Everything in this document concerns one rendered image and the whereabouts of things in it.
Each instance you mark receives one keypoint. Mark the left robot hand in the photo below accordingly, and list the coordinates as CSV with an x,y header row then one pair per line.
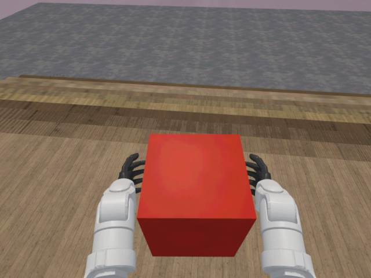
x,y
127,170

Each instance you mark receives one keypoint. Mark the robot left forearm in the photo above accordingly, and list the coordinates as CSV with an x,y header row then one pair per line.
x,y
112,253

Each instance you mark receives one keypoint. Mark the carton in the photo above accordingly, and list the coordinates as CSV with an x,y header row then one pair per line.
x,y
195,198

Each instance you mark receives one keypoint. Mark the robot right forearm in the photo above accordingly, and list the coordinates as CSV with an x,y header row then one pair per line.
x,y
284,254

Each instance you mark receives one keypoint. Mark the right robot hand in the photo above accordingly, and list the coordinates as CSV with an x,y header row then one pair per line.
x,y
261,171

